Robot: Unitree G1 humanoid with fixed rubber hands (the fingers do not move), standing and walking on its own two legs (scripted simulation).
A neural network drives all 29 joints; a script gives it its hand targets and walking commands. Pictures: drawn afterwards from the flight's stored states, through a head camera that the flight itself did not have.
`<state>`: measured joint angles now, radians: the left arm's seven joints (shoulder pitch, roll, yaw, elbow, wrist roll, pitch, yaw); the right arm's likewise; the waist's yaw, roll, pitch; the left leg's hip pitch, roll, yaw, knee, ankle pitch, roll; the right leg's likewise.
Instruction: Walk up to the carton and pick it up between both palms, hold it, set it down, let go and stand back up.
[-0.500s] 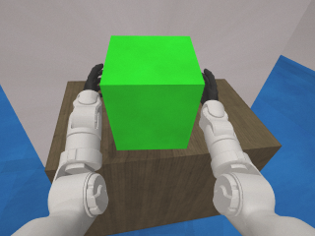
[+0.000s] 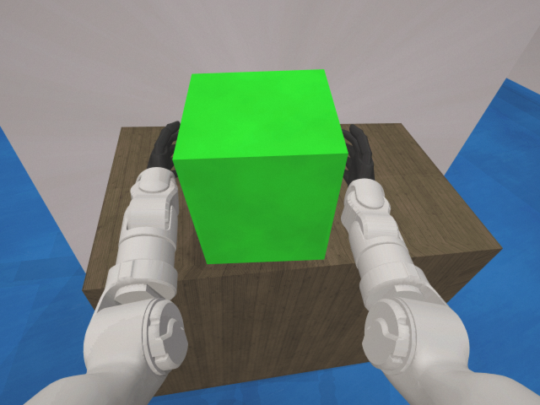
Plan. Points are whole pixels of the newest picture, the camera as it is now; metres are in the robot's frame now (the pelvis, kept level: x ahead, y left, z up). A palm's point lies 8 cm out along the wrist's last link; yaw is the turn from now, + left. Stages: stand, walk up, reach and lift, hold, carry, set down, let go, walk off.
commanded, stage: set down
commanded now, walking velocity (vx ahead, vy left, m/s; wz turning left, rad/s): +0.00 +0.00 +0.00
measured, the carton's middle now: (262, 172) +0.45 +0.04 +0.12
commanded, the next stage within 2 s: none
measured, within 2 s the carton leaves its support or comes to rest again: rests again in 1.18 s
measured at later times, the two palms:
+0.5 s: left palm (175, 177) +0.41 +0.17 +0.13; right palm (363, 186) +0.41 -0.13 +0.14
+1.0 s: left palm (176, 183) +0.42 +0.17 +0.11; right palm (358, 194) +0.42 -0.12 +0.11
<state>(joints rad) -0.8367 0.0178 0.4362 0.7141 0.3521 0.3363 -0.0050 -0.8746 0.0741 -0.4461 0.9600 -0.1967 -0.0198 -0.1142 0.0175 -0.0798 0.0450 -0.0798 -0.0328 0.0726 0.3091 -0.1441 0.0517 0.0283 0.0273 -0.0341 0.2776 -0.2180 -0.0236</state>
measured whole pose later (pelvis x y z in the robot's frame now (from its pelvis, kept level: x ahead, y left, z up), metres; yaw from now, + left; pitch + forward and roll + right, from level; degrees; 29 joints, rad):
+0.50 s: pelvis +0.00 +0.00 +0.00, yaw -1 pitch -1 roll +0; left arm -0.86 -0.01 0.49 0.81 0.36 0.25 0.01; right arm -0.87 0.08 -0.56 0.96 -0.30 -0.04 -0.07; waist 0.03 -0.06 0.02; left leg -0.14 -0.02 0.08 0.30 -0.14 0.05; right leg -0.04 0.04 -0.02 0.26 -0.20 -0.03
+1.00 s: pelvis +0.01 +0.00 +0.00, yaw -1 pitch +2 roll +0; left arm -0.87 0.00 0.54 0.88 0.38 0.16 -0.01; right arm -0.85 0.14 -0.67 0.91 -0.42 -0.06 -0.05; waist 0.04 -0.06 0.00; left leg -0.21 -0.02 0.09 0.30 -0.13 0.05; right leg -0.11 0.04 -0.02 0.28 -0.20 -0.03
